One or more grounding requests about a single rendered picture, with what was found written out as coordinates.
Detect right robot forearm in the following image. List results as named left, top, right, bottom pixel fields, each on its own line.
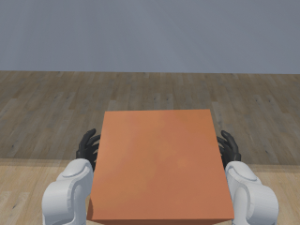
left=224, top=161, right=279, bottom=225

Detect carton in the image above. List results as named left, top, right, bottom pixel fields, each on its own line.
left=86, top=109, right=234, bottom=225

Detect right robot hand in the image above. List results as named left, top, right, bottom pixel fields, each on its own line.
left=216, top=130, right=241, bottom=170

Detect left robot forearm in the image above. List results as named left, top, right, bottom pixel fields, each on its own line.
left=41, top=158, right=94, bottom=225

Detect left robot hand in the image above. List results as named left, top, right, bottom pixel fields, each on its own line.
left=76, top=128, right=101, bottom=172

